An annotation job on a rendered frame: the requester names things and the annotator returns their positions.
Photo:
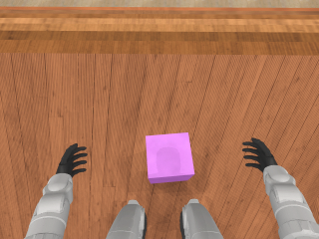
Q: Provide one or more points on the robot right thigh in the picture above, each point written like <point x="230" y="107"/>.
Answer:
<point x="199" y="222"/>

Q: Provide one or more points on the left robot forearm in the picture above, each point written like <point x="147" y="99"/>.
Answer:
<point x="50" y="217"/>

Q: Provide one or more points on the right robot forearm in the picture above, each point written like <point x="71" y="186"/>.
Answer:
<point x="292" y="212"/>

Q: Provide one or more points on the robot left shin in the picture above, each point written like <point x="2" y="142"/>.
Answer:
<point x="132" y="201"/>

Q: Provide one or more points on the left robot hand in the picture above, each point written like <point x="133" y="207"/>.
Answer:
<point x="67" y="163"/>

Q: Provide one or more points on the right robot hand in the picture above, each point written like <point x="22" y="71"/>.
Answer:
<point x="265" y="158"/>

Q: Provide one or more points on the carton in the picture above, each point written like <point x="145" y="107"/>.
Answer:
<point x="169" y="157"/>

